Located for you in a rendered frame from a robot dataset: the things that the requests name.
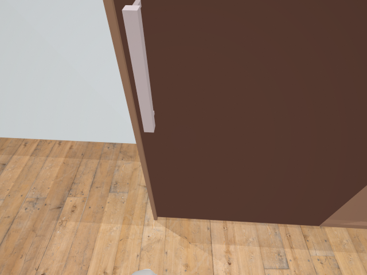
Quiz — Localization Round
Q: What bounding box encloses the handle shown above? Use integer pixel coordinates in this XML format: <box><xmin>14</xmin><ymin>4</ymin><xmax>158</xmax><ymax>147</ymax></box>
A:
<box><xmin>122</xmin><ymin>0</ymin><xmax>155</xmax><ymax>132</ymax></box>

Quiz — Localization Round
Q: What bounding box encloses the wardrobe door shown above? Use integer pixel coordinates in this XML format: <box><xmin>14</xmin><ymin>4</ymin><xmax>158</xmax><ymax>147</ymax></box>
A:
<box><xmin>328</xmin><ymin>186</ymin><xmax>367</xmax><ymax>222</ymax></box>
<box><xmin>114</xmin><ymin>0</ymin><xmax>367</xmax><ymax>226</ymax></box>

